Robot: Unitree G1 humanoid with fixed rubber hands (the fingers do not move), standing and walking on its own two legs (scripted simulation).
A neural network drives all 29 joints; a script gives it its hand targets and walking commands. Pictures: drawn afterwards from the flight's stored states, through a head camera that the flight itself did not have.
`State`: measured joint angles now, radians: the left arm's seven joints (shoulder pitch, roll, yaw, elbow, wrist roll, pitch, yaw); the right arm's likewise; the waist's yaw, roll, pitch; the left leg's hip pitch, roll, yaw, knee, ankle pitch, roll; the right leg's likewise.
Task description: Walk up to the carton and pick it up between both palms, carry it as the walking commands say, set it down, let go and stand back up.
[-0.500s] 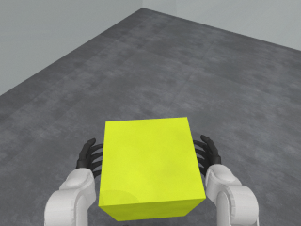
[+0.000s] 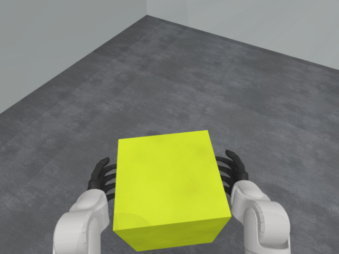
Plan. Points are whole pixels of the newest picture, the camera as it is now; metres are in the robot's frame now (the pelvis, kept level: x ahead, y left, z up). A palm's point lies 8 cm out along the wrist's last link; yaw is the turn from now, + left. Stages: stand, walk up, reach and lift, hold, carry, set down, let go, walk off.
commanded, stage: carry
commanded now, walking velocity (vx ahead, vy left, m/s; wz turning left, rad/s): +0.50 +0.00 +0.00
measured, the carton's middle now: (169, 195) +0.26 +0.00 -0.01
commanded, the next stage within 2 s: none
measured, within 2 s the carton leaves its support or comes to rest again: neither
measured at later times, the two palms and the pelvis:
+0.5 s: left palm (134, 77) +0.61 +0.11 +0.07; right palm (225, 80) +0.59 -0.18 +0.08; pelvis +0.36 -0.02 -0.02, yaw -2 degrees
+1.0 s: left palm (136, 42) +0.79 +0.11 +0.08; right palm (214, 46) +0.78 -0.17 +0.09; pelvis +0.53 -0.02 +0.01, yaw +0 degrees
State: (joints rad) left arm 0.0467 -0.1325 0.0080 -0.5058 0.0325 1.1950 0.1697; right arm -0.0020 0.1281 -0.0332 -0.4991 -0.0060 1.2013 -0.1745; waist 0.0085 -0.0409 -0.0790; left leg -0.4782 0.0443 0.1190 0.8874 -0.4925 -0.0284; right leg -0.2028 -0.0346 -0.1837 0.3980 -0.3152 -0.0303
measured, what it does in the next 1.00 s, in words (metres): walks ahead: left foot, then right foot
